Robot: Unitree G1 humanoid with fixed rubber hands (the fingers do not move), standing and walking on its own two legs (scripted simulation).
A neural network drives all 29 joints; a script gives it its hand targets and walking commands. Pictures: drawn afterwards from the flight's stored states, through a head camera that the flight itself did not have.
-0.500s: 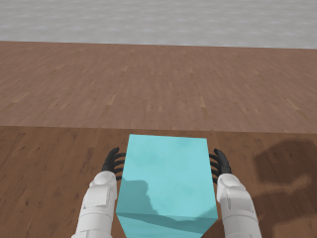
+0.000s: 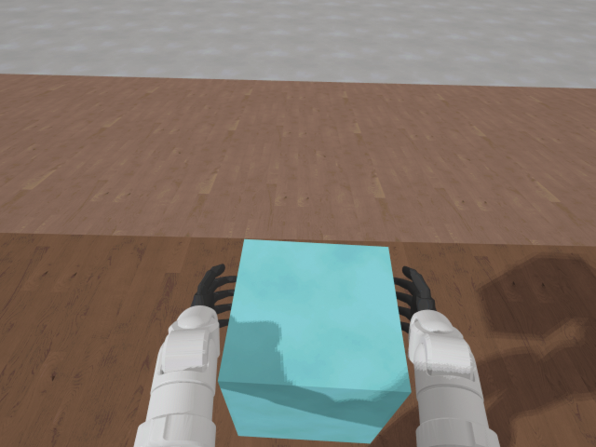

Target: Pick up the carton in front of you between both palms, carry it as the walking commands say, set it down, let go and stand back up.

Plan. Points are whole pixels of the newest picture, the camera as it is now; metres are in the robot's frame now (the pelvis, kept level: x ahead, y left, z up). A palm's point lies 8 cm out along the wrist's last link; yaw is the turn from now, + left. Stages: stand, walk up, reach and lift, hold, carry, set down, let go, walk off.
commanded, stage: reach and lift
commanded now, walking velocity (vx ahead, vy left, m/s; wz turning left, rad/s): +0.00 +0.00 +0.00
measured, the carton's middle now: (309, 345) +0.30 +0.00 -0.04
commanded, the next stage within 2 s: hold in 0.52 s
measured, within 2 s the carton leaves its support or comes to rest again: neither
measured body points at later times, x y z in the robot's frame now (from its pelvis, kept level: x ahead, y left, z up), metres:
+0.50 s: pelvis +0.02 +0.00 +0.01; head -0.01 +0.00 +0.45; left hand +0.31 +0.15 +0.03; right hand +0.32 -0.15 +0.03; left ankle +0.03 +0.12 -0.74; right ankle +0.02 -0.12 -0.74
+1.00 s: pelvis +0.00 +0.00 +0.00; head -0.04 +0.00 +0.45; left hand +0.30 +0.15 +0.04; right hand +0.31 -0.15 +0.05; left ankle +0.03 +0.12 -0.74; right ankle +0.02 -0.12 -0.74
